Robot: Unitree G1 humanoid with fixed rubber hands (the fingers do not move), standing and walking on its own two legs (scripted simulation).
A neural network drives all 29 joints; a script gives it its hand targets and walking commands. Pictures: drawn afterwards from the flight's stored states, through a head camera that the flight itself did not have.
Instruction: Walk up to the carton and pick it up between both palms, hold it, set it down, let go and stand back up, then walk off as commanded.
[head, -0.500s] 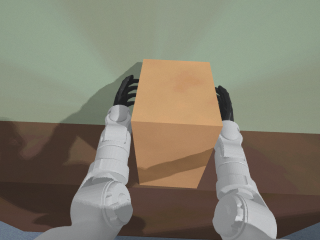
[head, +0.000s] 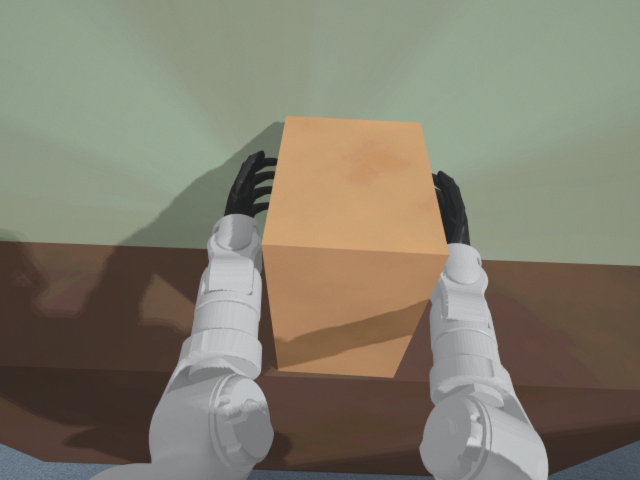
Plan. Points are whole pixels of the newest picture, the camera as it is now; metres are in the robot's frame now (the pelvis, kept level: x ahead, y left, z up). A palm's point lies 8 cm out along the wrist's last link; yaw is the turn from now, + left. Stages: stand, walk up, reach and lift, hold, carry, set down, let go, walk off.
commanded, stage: set down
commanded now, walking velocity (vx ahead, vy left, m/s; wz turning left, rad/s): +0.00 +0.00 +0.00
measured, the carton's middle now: (343, 256) +0.38 -0.07 +0.06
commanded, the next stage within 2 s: none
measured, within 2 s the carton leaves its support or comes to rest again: neither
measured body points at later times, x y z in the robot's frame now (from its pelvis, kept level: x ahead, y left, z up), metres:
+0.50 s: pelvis -0.01 +0.00 +0.00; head +0.00 +0.01 +0.45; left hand +0.43 +0.06 +0.12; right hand +0.39 -0.20 +0.09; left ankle -0.04 +0.11 -0.75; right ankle +0.01 -0.14 -0.75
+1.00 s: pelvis -0.05 -0.03 -0.02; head -0.03 -0.02 +0.43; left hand +0.43 +0.06 +0.13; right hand +0.39 -0.24 +0.13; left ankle -0.04 +0.11 -0.75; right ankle +0.01 -0.14 -0.75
